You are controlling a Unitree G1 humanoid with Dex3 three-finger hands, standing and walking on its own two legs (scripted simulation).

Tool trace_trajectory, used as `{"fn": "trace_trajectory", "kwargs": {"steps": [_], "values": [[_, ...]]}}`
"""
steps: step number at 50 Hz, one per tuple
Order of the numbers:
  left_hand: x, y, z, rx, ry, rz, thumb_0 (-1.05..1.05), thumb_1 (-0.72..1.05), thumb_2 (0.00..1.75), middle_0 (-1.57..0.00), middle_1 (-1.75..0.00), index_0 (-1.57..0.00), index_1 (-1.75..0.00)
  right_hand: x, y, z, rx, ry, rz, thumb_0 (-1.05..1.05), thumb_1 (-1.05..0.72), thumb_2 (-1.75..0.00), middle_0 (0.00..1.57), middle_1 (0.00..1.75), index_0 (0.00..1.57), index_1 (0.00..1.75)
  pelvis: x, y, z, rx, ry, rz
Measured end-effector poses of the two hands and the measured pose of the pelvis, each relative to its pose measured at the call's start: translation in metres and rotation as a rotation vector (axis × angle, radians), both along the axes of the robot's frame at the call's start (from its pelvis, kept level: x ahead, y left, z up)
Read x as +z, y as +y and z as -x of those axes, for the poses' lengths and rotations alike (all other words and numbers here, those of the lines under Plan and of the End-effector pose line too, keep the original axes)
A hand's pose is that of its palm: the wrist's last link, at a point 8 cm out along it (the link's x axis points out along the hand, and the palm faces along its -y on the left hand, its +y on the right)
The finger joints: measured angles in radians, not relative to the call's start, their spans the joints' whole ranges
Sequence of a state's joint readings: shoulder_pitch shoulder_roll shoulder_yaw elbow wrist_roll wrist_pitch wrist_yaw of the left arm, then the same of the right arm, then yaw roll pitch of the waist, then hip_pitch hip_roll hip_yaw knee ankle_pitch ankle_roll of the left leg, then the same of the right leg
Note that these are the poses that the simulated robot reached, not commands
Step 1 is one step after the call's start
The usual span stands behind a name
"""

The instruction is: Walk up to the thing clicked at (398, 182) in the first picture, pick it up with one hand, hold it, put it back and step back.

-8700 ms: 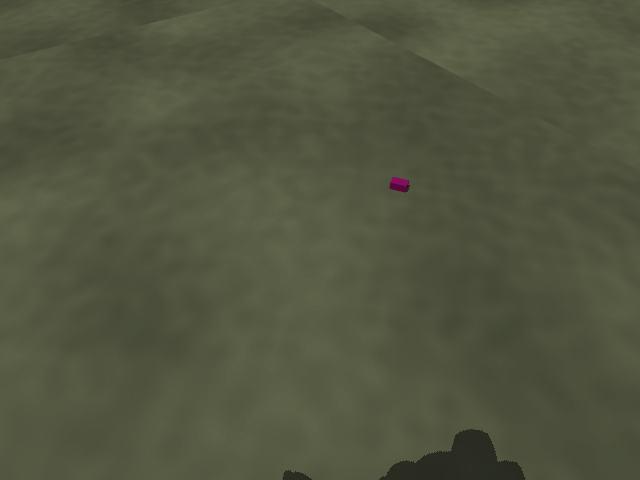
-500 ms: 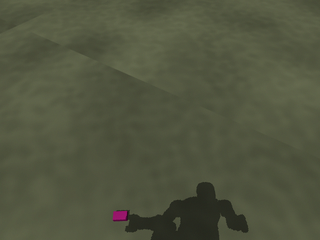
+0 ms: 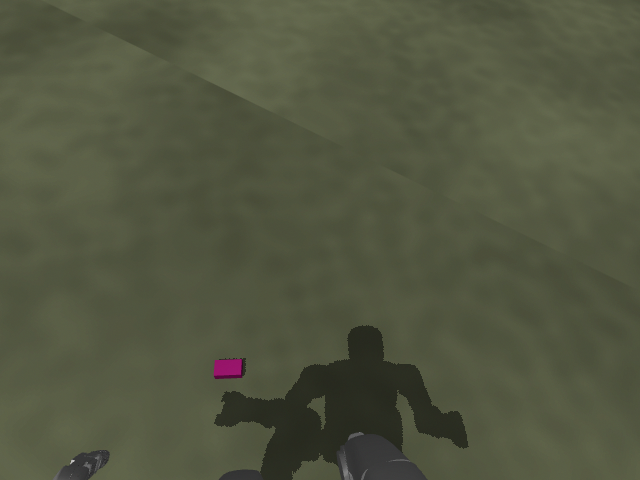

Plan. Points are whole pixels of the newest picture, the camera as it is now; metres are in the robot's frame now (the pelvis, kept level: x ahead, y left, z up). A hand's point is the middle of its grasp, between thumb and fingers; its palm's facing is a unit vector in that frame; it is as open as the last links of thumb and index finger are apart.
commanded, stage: walk up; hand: left
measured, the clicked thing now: (228, 369) +0.43 +0.21 -0.75
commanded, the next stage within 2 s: stand in 1.48 s
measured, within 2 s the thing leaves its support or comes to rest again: neither
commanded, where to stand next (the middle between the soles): +0.07 -0.05 m, yaw -1 degrees
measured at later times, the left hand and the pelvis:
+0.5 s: hand out of the picture +0.08 +0.22 -0.14, palm faces -0.04 -0.95 -0.32, open 7.4 cm; pelvis -0.02 -0.03 +0.00, yaw -3 degrees
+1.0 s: hand out of the picture +0.08 +0.21 -0.14, palm faces -0.02 -0.94 -0.34, open 7.4 cm; pelvis -0.01 -0.04 +0.02, yaw -2 degrees
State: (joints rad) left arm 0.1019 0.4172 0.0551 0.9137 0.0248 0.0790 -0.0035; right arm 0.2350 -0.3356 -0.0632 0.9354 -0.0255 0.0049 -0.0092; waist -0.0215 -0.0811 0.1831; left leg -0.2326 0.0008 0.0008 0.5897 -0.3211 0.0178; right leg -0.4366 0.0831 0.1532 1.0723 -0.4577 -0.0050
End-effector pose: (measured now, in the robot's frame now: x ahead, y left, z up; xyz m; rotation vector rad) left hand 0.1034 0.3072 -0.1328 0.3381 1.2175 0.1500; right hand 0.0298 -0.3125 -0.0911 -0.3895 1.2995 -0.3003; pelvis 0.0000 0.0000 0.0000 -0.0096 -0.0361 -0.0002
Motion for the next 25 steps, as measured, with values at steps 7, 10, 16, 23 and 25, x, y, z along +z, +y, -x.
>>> {"fn": "trace_trajectory", "kwargs": {"steps": [7,10,16,23,25], "values": [[0.01,-0.003,0.03,-0.033,0.06,-0.033,0.01,0.91,0.89,-0.21,-0.3,-0.21,-0.3,0.001,-0.018,0.017,-0.001,-0.071,0.006,0.0,-0.9,-0.9,0.2,0.3,0.21,0.3,0.001,-0.011,0.013,-0.051,-0.002,0.0],[0.013,-0.012,0.033,-0.039,0.029,-0.052,0.01,0.91,0.89,-0.21,-0.3,-0.21,-0.3,-0.007,-0.033,0.019,0.002,-0.089,-0.004,0.0,-0.9,-0.9,0.2,0.3,0.21,0.3,-0.004,-0.023,0.019,-0.067,-0.007,0.001],[0.029,-0.039,0.04,-0.041,-0.037,-0.034,0.01,0.91,0.89,-0.21,-0.3,-0.21,-0.3,-0.015,-0.042,0.012,-0.01,-0.118,-0.042,0.0,-0.91,-0.9,0.2,0.3,0.21,0.3,0.001,-0.032,0.025,-0.062,-0.025,0.0],[0.026,-0.046,0.031,-0.021,-0.098,0.009,0.01,0.9,0.89,-0.21,-0.3,-0.21,-0.3,-0.015,-0.03,0.004,0.034,-0.135,-0.059,0.0,-0.91,-0.9,0.2,0.3,0.2,0.3,0.001,-0.029,0.025,-0.038,-0.024,-0.017],[0.024,-0.047,0.028,-0.007,-0.101,0.019,0.01,0.9,0.89,-0.21,-0.3,-0.21,-0.3,-0.013,-0.025,0.004,0.037,-0.137,-0.068,0.0,-0.91,-0.9,0.2,0.3,0.2,0.3,0.003,-0.029,0.024,-0.044,-0.022,-0.027]]}}
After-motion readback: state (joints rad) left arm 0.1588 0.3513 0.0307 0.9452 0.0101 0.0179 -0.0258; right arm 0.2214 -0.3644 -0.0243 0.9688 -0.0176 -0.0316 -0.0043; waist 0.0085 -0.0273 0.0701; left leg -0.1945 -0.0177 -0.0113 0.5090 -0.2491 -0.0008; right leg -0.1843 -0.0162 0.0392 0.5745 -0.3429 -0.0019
